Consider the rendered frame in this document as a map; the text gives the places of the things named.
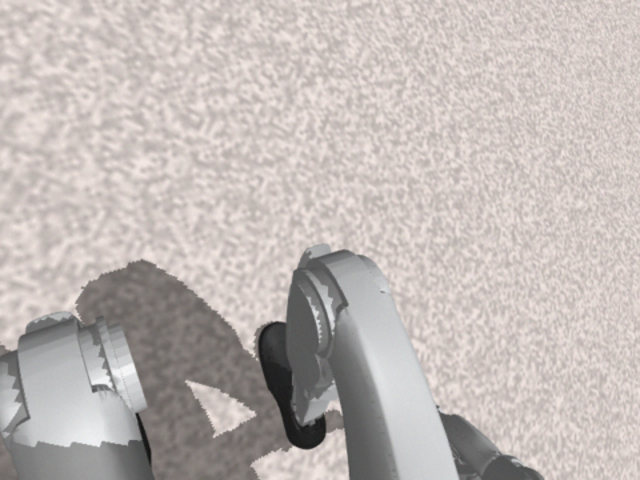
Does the right robot hand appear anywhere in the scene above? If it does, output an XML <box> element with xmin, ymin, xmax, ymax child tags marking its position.
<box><xmin>436</xmin><ymin>405</ymin><xmax>503</xmax><ymax>480</ymax></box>

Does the left robot foot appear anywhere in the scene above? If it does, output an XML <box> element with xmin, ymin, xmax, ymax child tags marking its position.
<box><xmin>136</xmin><ymin>413</ymin><xmax>152</xmax><ymax>469</ymax></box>

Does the right robot arm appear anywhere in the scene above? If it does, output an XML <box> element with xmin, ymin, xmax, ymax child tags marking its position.
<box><xmin>482</xmin><ymin>455</ymin><xmax>545</xmax><ymax>480</ymax></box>

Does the right robot foot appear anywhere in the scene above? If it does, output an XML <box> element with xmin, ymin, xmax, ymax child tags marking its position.
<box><xmin>258</xmin><ymin>322</ymin><xmax>326</xmax><ymax>449</ymax></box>

